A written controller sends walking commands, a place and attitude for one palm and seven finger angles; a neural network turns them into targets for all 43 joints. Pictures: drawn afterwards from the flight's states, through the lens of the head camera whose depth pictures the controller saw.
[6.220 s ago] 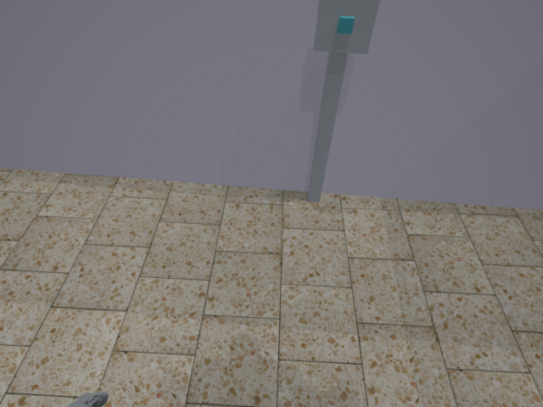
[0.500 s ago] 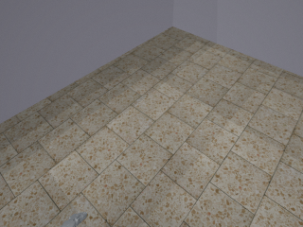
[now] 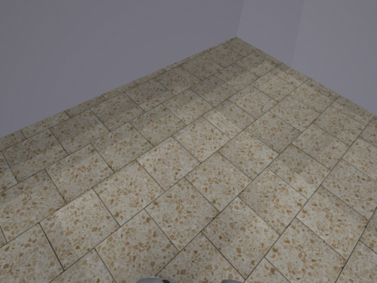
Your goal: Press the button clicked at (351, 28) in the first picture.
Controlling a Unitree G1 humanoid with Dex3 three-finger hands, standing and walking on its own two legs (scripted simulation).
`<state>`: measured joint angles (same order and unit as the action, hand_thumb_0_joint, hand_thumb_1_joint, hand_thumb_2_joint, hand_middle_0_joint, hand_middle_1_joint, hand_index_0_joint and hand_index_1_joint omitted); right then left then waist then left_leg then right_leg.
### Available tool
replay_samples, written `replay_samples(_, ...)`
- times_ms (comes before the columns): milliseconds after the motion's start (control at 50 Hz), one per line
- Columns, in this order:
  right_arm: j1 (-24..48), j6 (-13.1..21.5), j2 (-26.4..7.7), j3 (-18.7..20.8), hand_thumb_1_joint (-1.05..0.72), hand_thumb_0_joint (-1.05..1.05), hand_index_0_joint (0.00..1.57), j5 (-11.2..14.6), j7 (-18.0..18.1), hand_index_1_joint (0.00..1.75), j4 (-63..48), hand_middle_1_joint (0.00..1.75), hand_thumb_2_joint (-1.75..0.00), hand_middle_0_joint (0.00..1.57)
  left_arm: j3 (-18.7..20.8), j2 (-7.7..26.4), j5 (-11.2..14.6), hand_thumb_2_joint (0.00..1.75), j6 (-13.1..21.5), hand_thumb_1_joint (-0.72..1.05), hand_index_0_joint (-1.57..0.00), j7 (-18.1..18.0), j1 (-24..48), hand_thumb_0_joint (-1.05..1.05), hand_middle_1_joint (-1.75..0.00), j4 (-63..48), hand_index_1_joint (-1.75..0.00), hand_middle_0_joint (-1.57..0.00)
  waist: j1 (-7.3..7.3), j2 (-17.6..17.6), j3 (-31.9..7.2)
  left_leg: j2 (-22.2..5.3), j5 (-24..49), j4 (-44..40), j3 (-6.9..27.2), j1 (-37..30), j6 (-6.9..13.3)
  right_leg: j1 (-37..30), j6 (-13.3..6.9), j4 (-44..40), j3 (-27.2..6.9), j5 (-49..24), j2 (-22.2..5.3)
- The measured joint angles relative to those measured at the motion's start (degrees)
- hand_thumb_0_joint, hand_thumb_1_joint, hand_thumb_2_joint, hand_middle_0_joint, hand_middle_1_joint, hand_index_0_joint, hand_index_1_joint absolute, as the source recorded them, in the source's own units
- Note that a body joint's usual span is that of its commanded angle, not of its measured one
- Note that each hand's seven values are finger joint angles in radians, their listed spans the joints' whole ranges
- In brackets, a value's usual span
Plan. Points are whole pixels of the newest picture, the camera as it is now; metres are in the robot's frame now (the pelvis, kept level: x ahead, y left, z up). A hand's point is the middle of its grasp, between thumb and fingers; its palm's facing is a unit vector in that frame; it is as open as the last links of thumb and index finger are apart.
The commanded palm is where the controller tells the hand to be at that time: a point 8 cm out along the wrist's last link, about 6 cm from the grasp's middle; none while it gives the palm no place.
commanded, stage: turn to face it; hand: left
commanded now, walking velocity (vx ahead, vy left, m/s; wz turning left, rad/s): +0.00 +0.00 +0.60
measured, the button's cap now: out of the picture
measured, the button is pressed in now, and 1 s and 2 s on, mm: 0 0 0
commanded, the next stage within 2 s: none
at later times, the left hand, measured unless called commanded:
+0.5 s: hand out of the picture +0.03 +0.14 -0.14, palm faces +0.33 -0.90 -0.28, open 7.3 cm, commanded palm none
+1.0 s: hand out of the picture -0.03 +0.19 -0.15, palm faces +0.61 -0.74 -0.28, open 7.3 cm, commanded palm none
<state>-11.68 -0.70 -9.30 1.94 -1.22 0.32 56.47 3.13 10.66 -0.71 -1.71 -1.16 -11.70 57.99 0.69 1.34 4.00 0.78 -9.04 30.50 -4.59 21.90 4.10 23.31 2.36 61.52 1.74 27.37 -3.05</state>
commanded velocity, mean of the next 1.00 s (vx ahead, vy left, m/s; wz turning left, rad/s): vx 0.00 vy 0.00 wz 0.60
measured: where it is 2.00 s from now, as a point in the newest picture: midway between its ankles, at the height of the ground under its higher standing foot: outside the picture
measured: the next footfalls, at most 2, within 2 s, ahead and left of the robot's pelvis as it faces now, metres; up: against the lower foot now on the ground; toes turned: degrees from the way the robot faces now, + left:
right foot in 0.26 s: +0.08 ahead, -0.16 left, +0.00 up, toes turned +8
left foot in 0.70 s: -0.03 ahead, +0.07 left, +0.00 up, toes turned +35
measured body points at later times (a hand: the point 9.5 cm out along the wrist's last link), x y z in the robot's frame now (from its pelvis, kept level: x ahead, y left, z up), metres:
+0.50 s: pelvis +0.02 -0.07 +0.01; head +0.06 -0.09 +0.46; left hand +0.01 +0.18 -0.11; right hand +0.17 -0.31 -0.14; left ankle -0.03 +0.07 -0.64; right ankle +0.04 -0.17 -0.73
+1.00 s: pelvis +0.02 -0.05 +0.01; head +0.05 -0.02 +0.45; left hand -0.07 +0.22 -0.13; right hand +0.26 -0.19 -0.13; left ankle -0.06 +0.05 -0.73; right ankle +0.11 -0.17 -0.69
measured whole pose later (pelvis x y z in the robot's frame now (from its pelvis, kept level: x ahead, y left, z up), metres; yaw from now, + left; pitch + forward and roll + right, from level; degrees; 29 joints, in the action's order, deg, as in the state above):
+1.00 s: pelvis +0.02 -0.05 +0.01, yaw +37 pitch +1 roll +0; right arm -8.1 -2.3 -13.0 3.1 -1.2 -0.9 51.0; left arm 3.9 15.0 -0.5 -3.1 -0.6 -9.3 49.8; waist 0.1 0.5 4.5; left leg 0.3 -15.5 29.6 2.3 14.9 -0.3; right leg 25.8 5.6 52.2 1.4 25.0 -5.0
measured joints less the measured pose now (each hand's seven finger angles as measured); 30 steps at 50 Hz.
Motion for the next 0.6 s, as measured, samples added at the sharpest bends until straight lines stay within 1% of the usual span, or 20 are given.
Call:
replay_samples(60,-0.22,-0.46,-0.55,0.5,-0.91,0.0,0.2,-0.07,-0.31,0.3,-0.6,0.3,-0.9,0.2,0.38,0.02,-0.1,0.9,-0.21,0.91,-0.2,0.0,1.07,0.01,-0.3,-2.0,-0.3,-0.2,0.39,-0.89,-0.46,0.7,1.53,-2.51,1.84,-0.53,-0.22,2.13,0.39,-4.23,-0.75,-1.45,-0.51)
replay_samples(140,-0.44,-1.02,-1.36,1.38,-0.91,0.01,0.2,-0.19,-0.68,0.3,-1.54,0.3,-0.9,0.2,0.78,0.28,-0.15,0.9,-0.51,0.91,-0.2,-0.11,2.31,0.01,-0.3,-4.17,-0.3,-0.2,1.16,-1.89,-1.05,1.32,2.3,-3.3,4.75,-0.33,-1.11,2.12,0.67,-9.48,-1.42,-2.04,-0.1)
replay_samples(200,-0.51,-1.57,-2.22,2.14,-0.9,0.01,0.2,-0.32,-0.87,0.3,-2.29,0.3,-0.9,0.2,0.8,0.33,-0.02,0.9,-0.46,0.91,-0.2,-0.2,2.9,0.01,-0.3,-5.61,-0.3,-0.2,1.61,-2.76,-1.45,1.71,2.48,-2.87,7.15,0.29,-2.13,-0.12,0.58,-15.0,-1.37,-2.5,0.82)
replay_samples(240,-0.61,-2.03,-2.88,2.71,-0.9,0.01,0.2,-0.29,-0.99,0.3,-2.78,0.3,-0.9,0.2,0.67,0.35,0.12,0.9,-0.07,0.91,-0.2,-0.19,2.72,0.01,-0.3,-6.58,-0.3,-0.2,1.58,-3.21,-1.88,2.08,2.32,-1.99,8.65,0.96,-3.08,-3.31,0.33,-21.87,-0.91,-4.88,1.48)
replay_samples(260,-0.83,-2.29,-3.21,3.01,-0.9,0.01,0.2,-0.15,-1.08,0.3,-3.15,0.3,-0.9,0.2,0.55,0.47,0.08,0.9,0.29,0.91,-0.2,-0.18,2.26,0.01,-0.3,-7.2,-0.3,-0.2,1.39,-3.2,-2.3,2.47,1.89,-0.83,9.25,1.69,-3.64,-5.51,-0.3,-26.94,-0.59,-6.94,1.49)
replay_samples(280,-0.76,-2.59,-3.63,3.43,-0.9,0.01,0.2,0.05,-1.08,0.3,-3.34,0.3,-0.9,0.2,0.47,0.34,-0.24,0.9,0.67,0.91,-0.2,-0.28,1.96,0.01,-0.3,-7.5,-0.3,-0.2,1.1,-3.5,-2.32,2.61,-2.14,2.33,9.63,2.98,-4.2,-6.01,-1.35,-28.36,-0.01,-10.64,1.53)
replay_samples(300,-0.77,-2.88,-4.09,3.82,-0.9,0.01,0.2,0.03,-1.05,0.3,-3.4,0.3,-0.9,0.2,0.15,0.15,-0.41,0.9,0.69,0.91,-0.2,-0.39,1.67,0.01,-0.3,-7.64,-0.3,-0.2,1.06,-3.86,-2.28,2.65,-7.64,7.52,9.28,4.71,-4.73,-6.23,-2.2,-27.91,0.95,-11.13,1.34)
replay_samples(320,-0.83,-3.23,-4.52,4.09,-0.9,0.01,0.2,-0.08,-1.1,0.3,-3.43,0.3,-0.9,0.2,-0.11,-0.01,-0.46,0.9,0.59,0.91,-0.2,-0.44,1.26,0.01,-0.3,-7.73,-0.3,-0.2,0.99,-3.88,-2.35,2.68,-11.36,13.64,8.41,6.51,-5.05,-6.79,-2.77,-27.9,1.85,-10.65,0.85)
replay_samples(340,-0.8,-3.56,-4.96,4.29,-0.9,0.01,0.2,-0.18,-1.25,0.3,-3.43,0.3,-0.9,0.2,-0.3,-0.14,-0.46,0.9,0.5,0.91,-0.2,-0.48,0.77,0.01,-0.3,-7.74,-0.3,-0.2,0.86,-3.8,-2.41,2.44,-12.91,19.77,7.39,8.15,-5.3,-7.6,-3.09,-28.55,2.61,-10.25,0.36)
replay_samples(380,-0.57,-3.79,-5.74,4.46,-0.9,0.01,0.2,-0.32,-1.57,0.3,-3.58,0.3,-0.9,0.2,-0.61,-0.27,-0.47,0.9,0.44,0.91,-0.21,-0.53,0.02,0.01,-0.3,-7.5,-0.3,-0.2,0.88,-3.63,-2.2,1.15,-12.2,29.54,5.55,10.38,-6.09,-9.28,-3.32,-30.56,4.09,-10.34,-0.46)
replay_samples(420,-0.38,-3.7,-6.25,4.47,-0.9,0.01,0.2,-0.26,-1.76,0.3,-3.87,0.3,-0.9,0.2,-0.85,-0.35,-0.51,0.9,0.57,0.91,-0.21,-0.56,-0.35,0.01,-0.3,-7.18,-0.3,-0.2,1.08,-3.3,-1.67,-0.35,-10.97,34.29,4.43,10.91,-6.97,-10.48,-3.41,-32.05,5.67,-10.78,-1.34)
replay_samples(460,-0.14,-3.81,-6.53,4.31,-0.9,0.01,0.2,-0.2,-1.81,0.3,-3.92,0.3,-0.9,0.2,-1.14,-0.4,-0.53,0.9,0.8,0.91,-0.21,-0.51,-0.56,0.01,-0.3,-7.04,-0.3,-0.2,1.07,-2.83,-1.06,-1.7,-10.84,35.12,3.78,10.16,-7.79,-11.18,-3.45,-32.76,7.29,-10.89,-2.28)
replay_samples(500,0.29,-4.13,-6.67,4.05,-0.91,0.01,0.2,-0.15,-1.84,0.3,-3.66,0.3,-0.9,0.2,-1.42,-0.48,-0.6,0.9,1.04,0.91,-0.21,-0.39,-0.8,0.01,-0.3,-7.0,-0.3,-0.2,0.78,-2.39,-0.49,-2.77,-11.76,33.23,3.3,8.58,-8.36,-11.53,-3.39,-32.92,8.9,-10.66,-3.2)
replay_samples(560,1.6,-4.52,-6.68,3.47,-0.91,0.01,0.19,0.01,-1.91,0.3,-3.19,0.3,-0.9,0.2,-1.74,-0.44,-0.78,0.9,1.19,0.91,-0.21,-0.17,-1.35,0.01,-0.3,-6.88,-0.3,-0.2,-0.02,-1.77,0.34,-3.76,-13.7,27.22,2.27,5.33,-8.63,-11.46,-3.04,-32.29,11.06,-10.02,-4.59)
replay_samples(600,2.79,-4.46,-6.47,2.95,-0.91,0.01,0.19,0.18,-1.96,0.3,-3.16,0.3,-0.9,0.2,-1.73,-0.12,-0.89,0.9,1.09,0.91,-0.21,-0.05,-1.78,0.01,-0.3,-6.64,-0.3,-0.2,-0.74,-1.24,0.87,-4.0,-14.77,21.74,1.16,2.71,-8.35,-11.06,-2.63,-31.28,12.31,-9.37,-5.55)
